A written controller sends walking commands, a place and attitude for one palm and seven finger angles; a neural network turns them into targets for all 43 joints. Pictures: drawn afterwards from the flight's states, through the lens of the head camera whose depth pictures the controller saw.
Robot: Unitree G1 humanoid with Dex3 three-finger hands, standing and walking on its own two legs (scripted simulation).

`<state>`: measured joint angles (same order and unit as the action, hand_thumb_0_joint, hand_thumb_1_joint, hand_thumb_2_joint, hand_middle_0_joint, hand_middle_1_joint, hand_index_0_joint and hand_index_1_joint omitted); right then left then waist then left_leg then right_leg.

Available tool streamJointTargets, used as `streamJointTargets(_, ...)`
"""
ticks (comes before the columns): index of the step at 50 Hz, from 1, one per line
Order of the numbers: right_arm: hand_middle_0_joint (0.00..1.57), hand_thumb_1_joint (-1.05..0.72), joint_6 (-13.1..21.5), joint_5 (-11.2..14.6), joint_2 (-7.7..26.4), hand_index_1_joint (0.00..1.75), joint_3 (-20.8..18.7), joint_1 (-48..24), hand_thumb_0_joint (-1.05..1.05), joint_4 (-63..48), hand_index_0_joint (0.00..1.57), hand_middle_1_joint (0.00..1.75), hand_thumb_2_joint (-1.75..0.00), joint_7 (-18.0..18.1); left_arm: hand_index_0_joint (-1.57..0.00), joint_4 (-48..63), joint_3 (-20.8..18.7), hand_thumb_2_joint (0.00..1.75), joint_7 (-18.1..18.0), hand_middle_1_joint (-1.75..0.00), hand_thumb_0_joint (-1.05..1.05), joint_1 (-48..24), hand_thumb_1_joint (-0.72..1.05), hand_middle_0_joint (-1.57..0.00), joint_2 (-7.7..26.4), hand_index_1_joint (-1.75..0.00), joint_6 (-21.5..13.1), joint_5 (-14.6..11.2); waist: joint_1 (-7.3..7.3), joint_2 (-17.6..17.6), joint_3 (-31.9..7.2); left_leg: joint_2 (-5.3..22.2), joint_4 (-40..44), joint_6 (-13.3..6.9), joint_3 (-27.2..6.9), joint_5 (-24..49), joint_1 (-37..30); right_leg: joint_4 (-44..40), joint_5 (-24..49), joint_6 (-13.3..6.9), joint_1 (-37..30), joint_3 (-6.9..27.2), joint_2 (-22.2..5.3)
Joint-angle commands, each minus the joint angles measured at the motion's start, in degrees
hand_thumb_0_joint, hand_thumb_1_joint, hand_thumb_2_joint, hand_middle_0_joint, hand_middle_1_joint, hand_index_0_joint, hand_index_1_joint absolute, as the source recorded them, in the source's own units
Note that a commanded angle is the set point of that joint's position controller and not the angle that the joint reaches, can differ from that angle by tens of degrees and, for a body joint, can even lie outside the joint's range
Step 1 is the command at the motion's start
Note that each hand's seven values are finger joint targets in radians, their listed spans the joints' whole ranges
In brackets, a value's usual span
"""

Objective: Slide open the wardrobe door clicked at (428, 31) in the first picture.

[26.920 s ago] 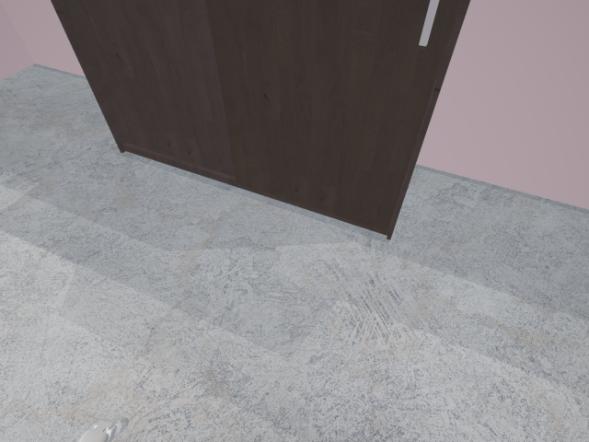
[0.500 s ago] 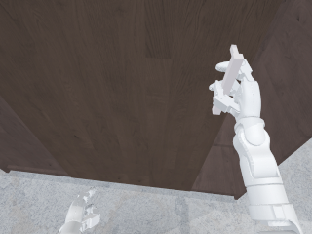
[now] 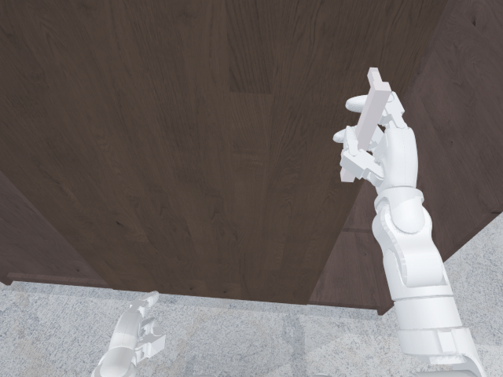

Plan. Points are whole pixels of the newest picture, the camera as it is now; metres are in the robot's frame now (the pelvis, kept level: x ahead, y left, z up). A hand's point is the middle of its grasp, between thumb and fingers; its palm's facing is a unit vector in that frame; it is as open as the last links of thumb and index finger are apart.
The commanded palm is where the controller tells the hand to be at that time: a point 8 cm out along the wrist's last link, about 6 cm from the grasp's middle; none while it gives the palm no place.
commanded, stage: step sideways, sliding the door along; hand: right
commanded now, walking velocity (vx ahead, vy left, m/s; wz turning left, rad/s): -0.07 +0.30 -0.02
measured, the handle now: (359, 129) +0.43 -0.14 +0.18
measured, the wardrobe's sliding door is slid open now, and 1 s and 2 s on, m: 0.28 0.28 0.28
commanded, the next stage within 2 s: stop walking and hold the door there in 1.36 s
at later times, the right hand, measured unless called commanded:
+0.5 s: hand (348, 154) +0.38 -0.11 +0.18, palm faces +0.01 +1.00 -0.07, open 6.2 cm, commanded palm +0.36 -0.14 +0.19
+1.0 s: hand (349, 154) +0.38 -0.11 +0.18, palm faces +0.00 +1.00 -0.07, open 6.2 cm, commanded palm +0.37 -0.14 +0.19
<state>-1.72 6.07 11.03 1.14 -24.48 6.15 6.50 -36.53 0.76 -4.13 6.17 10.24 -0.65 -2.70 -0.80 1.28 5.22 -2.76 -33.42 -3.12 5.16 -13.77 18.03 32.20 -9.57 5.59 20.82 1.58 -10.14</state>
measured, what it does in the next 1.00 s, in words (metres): stands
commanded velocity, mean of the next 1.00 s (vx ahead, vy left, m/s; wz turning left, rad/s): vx -0.16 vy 0.30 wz -0.02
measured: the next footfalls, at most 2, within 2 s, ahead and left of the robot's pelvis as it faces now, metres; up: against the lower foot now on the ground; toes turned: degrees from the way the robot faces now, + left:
none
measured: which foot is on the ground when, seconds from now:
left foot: down 0.00-1.00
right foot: down 0.00-1.00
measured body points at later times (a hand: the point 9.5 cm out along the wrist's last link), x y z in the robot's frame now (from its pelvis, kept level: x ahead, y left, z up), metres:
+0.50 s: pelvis +0.00 -0.01 +0.00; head +0.03 -0.01 +0.45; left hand +0.19 +0.22 -0.09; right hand +0.37 -0.17 +0.18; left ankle +0.05 +0.09 -0.72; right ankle +0.08 -0.20 -0.72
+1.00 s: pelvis +0.00 -0.01 +0.00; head +0.03 -0.02 +0.45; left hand +0.18 +0.22 -0.09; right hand +0.37 -0.17 +0.18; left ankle +0.05 +0.09 -0.72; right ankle +0.08 -0.20 -0.72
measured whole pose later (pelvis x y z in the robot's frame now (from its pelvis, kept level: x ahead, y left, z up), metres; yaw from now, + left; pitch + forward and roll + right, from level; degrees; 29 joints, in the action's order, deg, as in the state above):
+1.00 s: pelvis +0.00 -0.01 +0.00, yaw +0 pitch -2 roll +2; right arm -0.9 6.0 11.4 1.6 -23.9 5.8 5.9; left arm -37.5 0.7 -4.3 7.0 10.0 -0.8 -2.3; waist -0.2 0.6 4.6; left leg -2.2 -35.0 -2.4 4.6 -14.7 18.8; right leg 33.9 -10.6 6.3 21.5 1.1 -9.8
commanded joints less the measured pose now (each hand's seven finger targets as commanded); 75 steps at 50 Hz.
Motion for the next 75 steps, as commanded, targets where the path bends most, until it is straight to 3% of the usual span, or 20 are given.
streamJointTargets(1,0.45,-0.9,8.0,-1.0,2.9,1.4,2.3,-27.7,0.0,-21.4,0.45,1.4,-0.9,-2.1,-0.2,8.4,-2.4,0.9,-0.4,-0.3,0.0,-5.5,0.9,-0.2,6.4,-0.3,-2.5,0.4,2.25,0.0,-24.4,5.8,7.9,2.5,-5.0,2.7,-2.5,-1.4,5.0,-5.6,-12.8,-0.4,0.1)
streamJointTargets(5,0.45,-0.9,8.3,-0.9,2.3,1.4,2.7,-26.6,0.0,-21.3,0.45,1.4,-0.9,-2.3,-0.2,8.5,-2.5,0.9,-0.4,-0.3,0.0,-5.6,0.9,-0.2,6.7,-0.3,-2.4,0.4,1.97,3.3,-24.2,3.9,5.1,3.2,-4.7,4.1,-4.4,-3.3,10.2,-7.1,-11.7,2.4,-2.4)
streamJointTargets(8,0.45,-0.9,8.3,-1.3,2.2,1.4,3.1,-27.0,0.0,-22.2,0.45,1.4,-0.9,-2.7,-0.2,8.8,-2.5,0.9,-0.2,-0.3,0.0,-5.3,0.9,-0.2,5.9,-0.3,-2.6,0.2,1.93,-3.0,-26.1,6.9,8.3,2.2,-6.1,9.1,-5.7,2.1,9.7,-5.4,-12.2,-2.1,0.7)
streamJointTargets(15,0.45,-0.9,8.7,-1.1,2.8,1.4,2.3,-25.3,0.0,-22.7,0.45,1.4,-0.9,-2.6,-0.2,8.7,-2.5,0.9,-0.1,-0.3,0.0,-5.5,0.9,-0.2,6.7,-0.3,-2.5,0.4,1.95,4.3,-25.1,3.7,3.6,3.5,-4.4,8.9,-6.2,-2.9,17.4,-7.0,-12.1,2.5,-2.9)
streamJointTargets(20,0.45,-0.9,8.6,-1.2,3.7,1.4,1.8,-25.9,0.0,-22.9,0.45,1.4,-0.9,-2.3,-0.2,8.7,-2.4,0.9,-0.1,-0.3,0.0,-5.3,0.9,-0.2,6.2,-0.3,-2.7,0.2,2.08,-2.2,-26.2,7.3,8.2,2.0,-6.0,9.9,-5.5,1.3,8.7,-5.0,-12.7,-2.1,0.9)
streamJointTargets(26,0.45,-0.9,8.8,-0.9,2.9,1.4,1.9,-26.4,0.0,-22.1,0.45,1.4,-0.9,-2.6,-0.2,8.9,-2.3,0.9,-0.2,-0.3,0.0,-6.1,0.9,-0.2,6.6,-0.3,-2.3,0.5,1.69,5.1,-24.4,2.9,3.0,3.7,-4.5,3.5,-6.1,-4.7,11.8,-7.6,-9.5,3.6,-3.8)
streamJointTargets(33,0.45,-0.9,8.4,-1.1,4.6,1.4,0.6,-27.0,0.0,-21.4,0.45,1.4,-0.9,-2.1,-0.2,8.1,-2.5,0.9,-0.4,-0.3,0.0,-5.4,0.9,-0.2,6.0,-0.3,-2.8,0.5,2.04,-3.4,-25.2,8.1,8.9,1.4,-6.2,6.8,-2.5,2.8,4.3,-4.5,-12.4,-3.3,1.9)
streamJointTargets(37,0.45,-0.9,8.8,-0.8,3.7,1.4,1.0,-26.9,0.0,-21.0,0.45,1.4,-0.9,-2.5,-0.2,8.3,-2.3,0.9,-0.4,-0.3,0.0,-5.9,0.9,-0.2,6.4,-0.3,-2.3,0.7,1.69,4.8,-23.9,3.2,2.8,3.5,-4.6,2.8,-5.0,-4.2,10.9,-7.7,-9.0,4.1,-3.6)
streamJointTargets(41,0.45,-0.9,8.9,-1.1,3.2,1.4,1.8,-27.1,0.0,-21.8,0.45,1.4,-0.9,-2.8,-0.2,8.3,-2.6,0.9,-0.1,-0.3,0.0,-5.1,0.9,-0.2,6.4,-0.3,-2.5,0.4,1.55,1.5,-26.6,5.0,5.4,2.8,-5.5,8.0,-6.9,0.1,13.2,-6.4,-11.1,0.5,-1.8)
streamJointTargets(44,0.45,-0.9,8.5,-1.0,4.8,1.4,0.9,-27.0,0.0,-21.8,0.45,1.4,-0.9,-2.2,-0.2,7.9,-2.6,0.9,-0.5,-0.3,0.0,-5.4,0.9,-0.2,6.4,-0.3,-3.1,0.1,2.06,-3.5,-26.2,8.9,8.8,1.1,-6.9,9.6,-4.5,3.5,5.3,-4.4,-12.0,-3.3,1.9)
streamJointTargets(50,0.45,-0.9,9.0,-0.7,3.1,1.4,1.5,-27.6,0.0,-21.2,0.45,1.4,-0.9,-2.6,-0.2,8.1,-2.5,0.9,-0.4,-0.3,0.0,-5.6,0.9,-0.2,6.9,-0.3,-2.5,0.5,1.47,7.0,-24.2,2.5,1.3,3.7,-4.7,1.8,-5.9,-5.4,11.1,-8.3,-8.5,5.4,-4.9)
streamJointTargets(55,0.45,-0.9,8.6,-1.1,4.1,1.4,1.4,-27.8,0.0,-21.1,0.45,1.4,-0.9,-2.4,-0.2,8.0,-2.7,0.9,-0.4,-0.3,0.0,-5.1,0.9,-0.2,6.3,-0.3,-3.2,0.2,1.78,-5.3,-26.4,9.8,9.0,0.5,-7.6,10.8,-5.1,5.0,4.2,-4.1,-11.3,-3.9,2.4)
streamJointTargets(58,0.45,-0.9,8.7,-0.9,3.6,1.4,1.4,-28.5,0.0,-20.8,0.45,1.4,-0.9,-2.3,-0.2,7.4,-2.5,0.9,-0.6,-0.3,0.0,-5.0,0.9,-0.2,6.4,-0.3,-3.4,0.7,2.23,-0.1,-24.7,7.2,7.2,1.7,-5.5,3.0,-0.1,0.2,2.4,-5.0,-13.3,-1.0,0.7)
streamJointTargets(61,0.45,-0.9,9.3,-0.7,2.2,1.4,2.3,-28.6,0.0,-21.4,0.45,1.4,-0.9,-2.9,-0.2,8.2,-2.4,0.9,-0.4,-0.3,0.0,-6.1,0.9,-0.2,6.7,-0.3,-2.8,0.9,1.26,8.0,-23.7,1.7,0.2,4.1,-4.6,0.6,-5.2,-6.4,12.9,-9.4,-9.0,7.6,-6.8)
streamJointTargets(63,0.45,-0.9,9.4,-1.2,2.4,1.4,2.2,-28.5,0.0,-20.9,0.45,1.4,-0.9,-3.3,-0.2,8.4,-2.5,0.9,0.1,-0.3,0.0,-5.3,0.9,-0.2,6.5,-0.3,-2.7,0.6,0.95,3.5,-25.5,3.7,4.5,3.4,-5.7,6.3,-8.7,-1.3,16.2,-7.8,-9.4,2.4,-4.3)
streamJointTargets(66,0.45,-0.9,8.8,-1.3,3.4,1.4,2.1,-28.3,0.0,-21.2,0.45,1.4,-0.9,-2.7,-0.2,8.3,-2.6,0.9,-0.1,-0.3,0.0,-5.0,0.9,-0.2,6.1,-0.3,-3.4,0.2,1.63,-5.7,-27.1,9.7,8.4,0.5,-7.7,13.0,-6.8,5.4,6.4,-4.1,-10.9,-3.5,2.0)
streamJointTargets(68,0.45,-0.9,8.9,-1.1,4.3,1.4,1.1,-28.5,0.0,-21.0,0.45,1.4,-0.9,-2.3,-0.2,7.9,-2.5,0.9,-0.4,-0.3,0.0,-5.4,0.9,-0.2,5.9,-0.3,-3.7,0.5,1.64,-5.4,-25.4,10.9,9.3,-0.3,-8.2,10.4,-4.0,5.3,-1.9,-3.7,-10.6,-4.1,3.3)
streamJointTargets(72,0.45,-0.9,9.4,-0.6,1.6,1.4,3.0,-29.1,0.0,-21.2,0.45,1.4,-0.9,-3.0,-0.2,8.3,-2.4,0.9,-0.3,-0.3,0.0,-6.1,0.9,-0.2,6.8,-0.3,-3.0,0.9,1.55,8.1,-23.4,1.9,-0.4,4.1,-4.6,1.3,-4.7,-6.2,13.2,-9.2,-8.9,7.8,-6.4)
streamJointTargets(74,0.45,-0.9,9.0,-1.6,7.5,1.4,-4.1,-18.8,0.0,-13.6,0.45,1.4,-0.9,-2.4,-0.2,7.7,-3.3,0.9,0.0,-0.3,0.0,-4.6,0.9,-0.2,8.0,-0.3,-2.5,0.9,0.34,6.8,-23.4,3.5,3.6,3.4,-6.0,4.1,-7.9,-3.1,15.4,-8.5,-8.2,3.9,-5.4)
streamJointTargets(75,0.45,-0.9,8.9,-1.8,4.5,1.4,-0.9,-18.5,0.0,-15.7,0.45,1.4,-0.9,-3.0,-0.2,8.1,-3.0,0.9,0.4,-0.3,0.0,-3.3,0.9,-0.2,7.2,-0.3,-2.3,1.0,0.12,1.7,-25.0,5.7,6.1,2.5,-6.8,8.6,-9.2,1.1,14.0,-6.9,-8.5,1.3,-2.8)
